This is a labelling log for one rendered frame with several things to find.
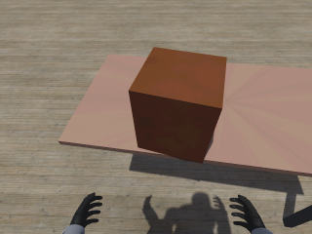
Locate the carton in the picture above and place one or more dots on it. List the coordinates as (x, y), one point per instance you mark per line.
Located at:
(176, 100)

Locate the robot left hand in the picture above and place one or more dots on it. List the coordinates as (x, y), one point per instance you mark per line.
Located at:
(81, 215)

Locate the robot left forearm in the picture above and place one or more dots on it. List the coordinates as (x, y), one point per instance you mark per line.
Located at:
(73, 229)

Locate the table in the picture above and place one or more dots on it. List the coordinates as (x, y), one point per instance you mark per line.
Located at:
(265, 123)

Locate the robot right hand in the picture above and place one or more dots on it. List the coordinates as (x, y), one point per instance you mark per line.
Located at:
(252, 218)

